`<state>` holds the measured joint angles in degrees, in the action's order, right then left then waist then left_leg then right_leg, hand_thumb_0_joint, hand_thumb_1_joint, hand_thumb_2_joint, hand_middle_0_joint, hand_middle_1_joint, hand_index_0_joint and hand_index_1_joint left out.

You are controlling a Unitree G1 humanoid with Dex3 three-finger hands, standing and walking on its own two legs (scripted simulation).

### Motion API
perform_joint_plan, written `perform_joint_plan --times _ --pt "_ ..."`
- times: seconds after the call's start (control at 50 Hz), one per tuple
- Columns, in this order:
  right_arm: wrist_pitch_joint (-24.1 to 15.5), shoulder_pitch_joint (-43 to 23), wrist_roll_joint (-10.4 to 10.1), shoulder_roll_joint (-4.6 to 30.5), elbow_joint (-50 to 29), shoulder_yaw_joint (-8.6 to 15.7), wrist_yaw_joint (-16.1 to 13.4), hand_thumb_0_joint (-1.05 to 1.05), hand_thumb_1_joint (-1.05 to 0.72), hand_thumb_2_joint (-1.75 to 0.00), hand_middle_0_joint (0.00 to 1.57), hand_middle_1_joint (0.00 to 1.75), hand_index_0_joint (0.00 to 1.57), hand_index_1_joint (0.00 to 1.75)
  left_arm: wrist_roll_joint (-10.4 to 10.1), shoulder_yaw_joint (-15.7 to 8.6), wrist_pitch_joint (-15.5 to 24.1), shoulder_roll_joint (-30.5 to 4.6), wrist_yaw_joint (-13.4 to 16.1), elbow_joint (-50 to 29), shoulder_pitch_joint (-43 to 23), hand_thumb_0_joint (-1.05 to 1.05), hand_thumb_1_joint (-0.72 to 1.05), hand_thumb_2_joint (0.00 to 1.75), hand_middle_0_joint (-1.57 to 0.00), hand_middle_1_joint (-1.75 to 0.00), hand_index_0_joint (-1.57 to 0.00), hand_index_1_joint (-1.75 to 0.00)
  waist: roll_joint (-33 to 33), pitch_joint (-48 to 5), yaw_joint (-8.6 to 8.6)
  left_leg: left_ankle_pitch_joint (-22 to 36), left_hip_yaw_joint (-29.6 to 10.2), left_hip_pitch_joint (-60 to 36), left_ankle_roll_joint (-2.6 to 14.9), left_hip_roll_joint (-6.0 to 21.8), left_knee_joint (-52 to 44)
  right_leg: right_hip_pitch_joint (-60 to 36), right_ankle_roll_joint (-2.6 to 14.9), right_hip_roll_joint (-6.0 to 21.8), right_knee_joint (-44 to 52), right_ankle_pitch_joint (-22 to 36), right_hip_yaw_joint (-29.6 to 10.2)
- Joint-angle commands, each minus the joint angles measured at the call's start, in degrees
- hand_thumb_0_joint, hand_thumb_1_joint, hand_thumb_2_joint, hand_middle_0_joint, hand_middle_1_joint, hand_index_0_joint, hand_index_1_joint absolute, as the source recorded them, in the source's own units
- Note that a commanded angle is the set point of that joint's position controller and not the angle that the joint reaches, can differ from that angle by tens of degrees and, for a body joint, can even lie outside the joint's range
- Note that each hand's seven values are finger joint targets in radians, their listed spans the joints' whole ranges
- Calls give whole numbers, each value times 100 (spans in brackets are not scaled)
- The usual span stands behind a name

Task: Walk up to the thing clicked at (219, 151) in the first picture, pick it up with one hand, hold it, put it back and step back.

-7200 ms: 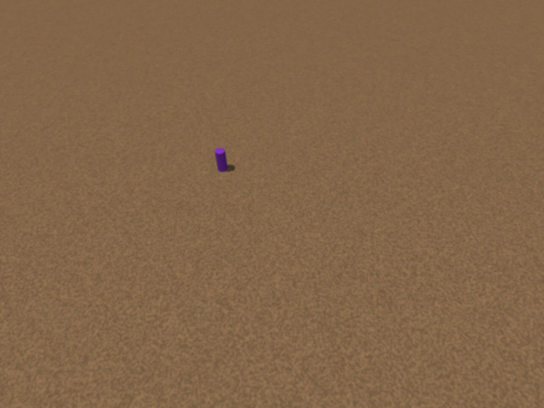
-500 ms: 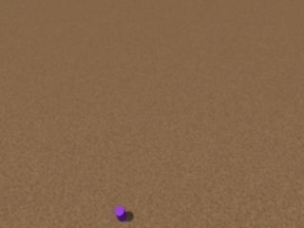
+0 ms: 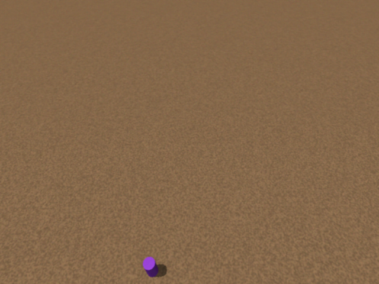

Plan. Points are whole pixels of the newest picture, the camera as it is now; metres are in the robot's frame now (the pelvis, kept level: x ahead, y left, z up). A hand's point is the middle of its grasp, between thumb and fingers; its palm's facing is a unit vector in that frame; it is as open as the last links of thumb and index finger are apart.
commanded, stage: stand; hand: left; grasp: from the side
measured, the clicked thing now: (150, 267) +0.35 +0.21 -0.72
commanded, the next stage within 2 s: go down in 0.44 s
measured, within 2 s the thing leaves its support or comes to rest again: neither
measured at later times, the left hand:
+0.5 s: hand out of the picture +0.07 +0.25 -0.16, palm faces -0.01 -0.94 -0.34, open 7.4 cm
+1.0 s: hand out of the picture +0.15 +0.28 -0.20, palm faces +0.05 -0.93 -0.35, open 14.9 cm
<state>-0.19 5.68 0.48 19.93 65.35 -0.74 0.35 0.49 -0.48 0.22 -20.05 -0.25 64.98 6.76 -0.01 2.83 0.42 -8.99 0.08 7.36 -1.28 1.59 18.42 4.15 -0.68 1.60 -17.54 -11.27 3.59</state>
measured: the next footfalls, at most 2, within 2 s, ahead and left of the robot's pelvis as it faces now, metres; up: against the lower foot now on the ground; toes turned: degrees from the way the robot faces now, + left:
none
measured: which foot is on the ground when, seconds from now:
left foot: down 0.00-1.00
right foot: down 0.00-1.00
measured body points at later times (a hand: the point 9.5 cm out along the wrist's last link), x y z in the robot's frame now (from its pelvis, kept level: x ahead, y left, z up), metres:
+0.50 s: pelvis +0.00 +0.00 +0.00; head +0.01 +0.00 +0.45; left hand +0.07 +0.30 -0.13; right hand +0.08 -0.30 -0.13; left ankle +0.01 +0.13 -0.75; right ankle -0.02 -0.12 -0.75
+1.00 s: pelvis -0.01 +0.01 -0.06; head +0.06 +0.02 +0.39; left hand +0.15 +0.32 -0.17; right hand +0.09 -0.26 -0.16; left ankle +0.01 +0.13 -0.75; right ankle -0.02 -0.12 -0.75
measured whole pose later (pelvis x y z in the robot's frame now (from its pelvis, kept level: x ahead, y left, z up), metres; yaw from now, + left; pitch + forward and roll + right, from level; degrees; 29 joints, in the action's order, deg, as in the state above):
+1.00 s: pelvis -0.01 +0.01 -0.06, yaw -2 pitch +12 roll -1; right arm -3.4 15.3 -1.1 13.9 37.5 1.7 -1.0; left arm 3.9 -14.7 -4.1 -20.0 -2.6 46.7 5.2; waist 0.5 -3.2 -2.1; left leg -22.9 0.7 39.8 -0.9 3.1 51.2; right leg 37.1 -0.6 1.1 -50.1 -24.5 1.7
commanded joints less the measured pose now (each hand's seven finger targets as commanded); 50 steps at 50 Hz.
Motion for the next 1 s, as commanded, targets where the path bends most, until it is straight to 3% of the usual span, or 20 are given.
perform_joint_plan --times 0.0,0.26,0.48,0.5,0.52,0.54,0.56,0.58,0.62,0.64,0.68,0.72,0.82,0.86,0.9,0.92,0.94,0.96,0.98 --pt "-143 -255 6 1201 -367 228 -93 0 -90 -90 20 30 20 30 23 -217 138 -1267 69 -316 -218 0 90 90 -20 -30 -20 -30 -6 -431 -30 901 -539 -143 210 644 -239 15 142 702 312 672 -569" --pt "-146 -227 12 1230 -381 240 -95 0 -90 -90 20 30 20 30 28 -217 145 -1241 68 -348 -241 0 90 90 -20 -30 -20 -30 -46 -459 -41 1020 -504 -161 223 639 -203 -34 144 725 325 879 -586" --pt "-137 -222 -2 1222 -385 241 -86 0 -90 -90 20 30 20 30 22 -209 145 -1223 68 -341 -158 0 90 90 -20 -30 -20 -30 -54 -360 -30 792 -521 -110 226 623 -264 0 140 696 383 674 -577" --pt "-139 -247 0 1223 -400 243 -85 0 -97 -92 21 30 21 30 31 -216 148 -1233 71 -338 -159 0 82 82 -22 -27 -20 -30 -48 -394 -27 839 -520 -135 239 642 -243 -23 138 702 365 713 -570" --pt "-417 -83 -394 313 -2051 21 -210 0 -100 -93 20 30 20 30 -292 -218 704 -410 154 -2349 -2170 0 74 90 -22 -35 -18 -38 -226 46 -749 -52 268 383 180 -181 95 1431 108 -112 -86 428 -235" --pt "-393 231 -390 486 -1692 77 -263 0 -94 -92 20 30 20 30 -291 -341 665 -655 199 -2085 -2804 0 66 90 -23 -43 -20 -46 -199 -175 -581 -232 244 371 171 -208 190 1217 132 -107 -170 240 -177" --pt "-316 491 -414 661 -1721 190 -327 0 -93 -91 20 30 20 30 -168 -626 439 -1077 214 -1041 -1700 0 60 87 -22 -51 -21 -54 30 -95 -416 -256 236 546 190 -170 264 1182 145 -151 -219 67 -99" --pt "-279 604 -381 627 -1794 246 -337 0 -95 -91 20 30 20 30 -63 -695 286 -1098 161 -563 -1415 0 52 79 -14 -43 -13 -46 340 -316 -394 -126 204 712 218 -196 500 1287 147 -156 -358 112 -88" --pt "-320 654 -268 644 -2113 395 -352 0 -95 -91 20 30 20 30 141 -1017 322 -1490 68 -781 -1855 0 36 63 0 -37 0 -34 244 -959 -227 80 173 847 228 -187 921 1345 147 -130 -842 361 -141" --pt "-328 838 -219 585 -2144 441 -337 0 -93 -91 20 30 20 30 261 -1205 247 -1543 56 -465 -1197 0 28 55 0 -29 0 -26 5 -1264 -110 248 178 993 193 -230 1111 1346 168 -105 -1055 519 -165" --pt "-340 902 -155 532 -2461 526 -256 0 -95 -91 20 30 20 30 370 -1283 123 -1236 -29 -530 -553 0 16 48 0 -36 -2 -34 -197 -1556 70 394 181 1188 143 -240 1372 1405 219 -135 -1380 529 -176" --pt "-362 869 -171 484 -2691 552 -248 0 -91 -90 20 30 20 30 395 -1359 -31 -1174 -18 -783 -498 0 6 42 0 -32 -2 -30 -225 -1592 72 497 175 1331 126 -249 1477 1462 219 -164 -1453 585 -179" --pt "-435 683 -184 406 -3237 562 -179 0 -87 -89 20 30 20 30 420 -1603 -270 -1238 -83 -1393 -368 0 -24 30 -1 -25 -2 -24 -120 -1503 3 93 140 2065 152 -184 2103 2154 206 -206 -2000 93 -153" --pt "-515 704 -166 413 -3395 587 -183 0 -89 -90 20 30 20 30 403 -1709 -258 -1270 -134 -1732 -350 0 -33 40 -3 -38 -5 -37 -214 -1594 -62 -55 110 2287 157 -140 2406 2497 192 -210 -2339 -57 -155" --pt "-599 776 -162 354 -3512 595 -197 0 -88 -89 20 30 20 30 377 -1612 -206 -1151 -199 -2383 -471 0 -40 34 -3 -34 -4 -33 -314 -1691 -133 -347 53 2430 157 -99 2588 2869 200 -220 -2590 -345 -161" --pt "-624 778 -160 385 -3594 614 -213 0 -87 -89 20 30 20 30 363 -1859 -236 -1367 -183 -2491 -191 0 -42 30 -4 -31 -5 -30 -361 -1822 -47 -338 28 2512 160 -87 2666 2885 203 -211 -2693 -346 -147" --pt "-659 774 -155 361 -3684 617 -236 0 -87 -89 20 30 20 30 328 -1699 -250 -1172 -210 -2813 -216 0 -46 29 -5 -32 -6 -31 -379 -1939 -131 -370 25 2508 158 -71 2741 3000 197 -219 -2761 -353 -165" --pt "-690 773 -153 376 -3700 620 -263 0 -85 -89 20 30 20 30 325 -1783 -284 -1269 -207 -2921 -103 0 -49 25 -4 -28 -5 -27 -356 -1986 -128 -308 -7 2524 154 -39 2812 3061 194 -236 -2884 -320 -134" --pt "-726 801 -150 371 -3741 626 -287 0 -86 -89 20 30 20 30 307 -1666 -317 -1149 -236 -3207 -103 0 -51 25 -5 -30 -6 -29 -401 -2005 -187 -255 -12 2512 151 -19 2873 3159 193 -235 -2946 -272 -142"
